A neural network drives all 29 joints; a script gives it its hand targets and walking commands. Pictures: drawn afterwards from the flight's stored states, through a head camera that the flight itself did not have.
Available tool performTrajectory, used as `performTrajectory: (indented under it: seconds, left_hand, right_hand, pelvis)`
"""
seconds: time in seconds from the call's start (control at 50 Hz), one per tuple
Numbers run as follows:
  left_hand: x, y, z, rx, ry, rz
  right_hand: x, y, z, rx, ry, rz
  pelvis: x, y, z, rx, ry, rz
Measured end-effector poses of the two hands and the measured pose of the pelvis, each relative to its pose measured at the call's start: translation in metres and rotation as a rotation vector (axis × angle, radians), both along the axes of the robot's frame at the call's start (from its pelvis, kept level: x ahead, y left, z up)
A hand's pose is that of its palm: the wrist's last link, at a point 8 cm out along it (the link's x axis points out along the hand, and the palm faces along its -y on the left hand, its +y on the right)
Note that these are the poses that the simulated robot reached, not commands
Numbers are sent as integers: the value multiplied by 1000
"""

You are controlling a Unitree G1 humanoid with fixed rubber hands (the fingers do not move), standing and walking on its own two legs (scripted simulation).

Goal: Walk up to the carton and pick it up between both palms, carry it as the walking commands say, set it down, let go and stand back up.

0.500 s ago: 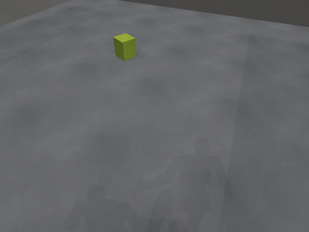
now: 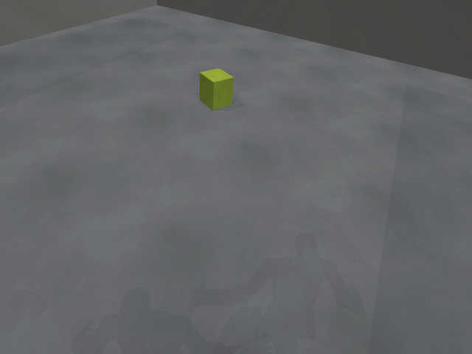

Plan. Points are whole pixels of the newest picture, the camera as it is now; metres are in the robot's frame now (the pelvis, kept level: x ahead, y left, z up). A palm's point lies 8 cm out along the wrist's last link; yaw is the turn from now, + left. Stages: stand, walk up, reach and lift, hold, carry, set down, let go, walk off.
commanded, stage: walk up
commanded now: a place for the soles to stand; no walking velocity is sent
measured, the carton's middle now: (216, 89) +2.36 +0.08 -0.64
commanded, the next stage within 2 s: none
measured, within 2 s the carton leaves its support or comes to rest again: neither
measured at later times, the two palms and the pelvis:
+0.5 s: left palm (85, 255) +0.36 +0.30 -0.07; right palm (372, 251) +0.41 -0.34 -0.09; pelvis +0.30 -0.03 +0.00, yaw +3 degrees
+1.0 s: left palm (109, 161) +0.69 +0.36 -0.09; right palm (331, 167) +0.67 -0.30 -0.06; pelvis +0.59 +0.04 +0.01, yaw +2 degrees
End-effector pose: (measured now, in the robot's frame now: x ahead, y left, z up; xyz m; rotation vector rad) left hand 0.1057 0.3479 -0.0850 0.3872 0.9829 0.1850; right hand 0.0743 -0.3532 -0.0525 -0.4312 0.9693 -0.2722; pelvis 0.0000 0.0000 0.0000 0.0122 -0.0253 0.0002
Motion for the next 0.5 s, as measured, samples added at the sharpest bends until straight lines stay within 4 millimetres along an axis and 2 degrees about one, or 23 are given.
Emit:
performTrajectory:
  seconds: [0.1, 0.18, 0.24, 0.3, 0.36, 0.44, 0.5]
  left_hand:
    - [75, -20, 8, -54, 5, -88]
    - [149, -34, 18, -58, -42, -117]
    - [209, -46, 23, -45, -100, -127]
    - [259, -52, 19, -4, -159, -120]
    - [274, -54, 16, 21, -160, -77]
    - [265, -52, 14, 21, -69, -1]
    - [259, -44, 15, 23, -7, 50]
  right_hand:
    - [13, 8, -5, 26, 48, -44]
    - [35, 5, -19, 51, 113, -68]
    - [65, -5, -33, 56, 159, -74]
    - [114, -21, -54, 53, 177, -67]
    - [181, -20, -61, 75, 127, -38]
    - [275, -4, -52, 115, 39, 48]
    - [337, 11, -42, 140, 21, 127]
  pelvis:
    - [52, 5, 8, 1, 7, -12]
    - [101, 0, 6, 3, 1, -1]
    - [145, -10, -1, 0, 4, 13]
    - [188, -24, -19, -10, 9, 15]
    - [220, -30, -21, -20, 5, 10]
    - [263, -29, -9, -41, -3, 25]
    - [295, -26, -1, -44, 0, 45]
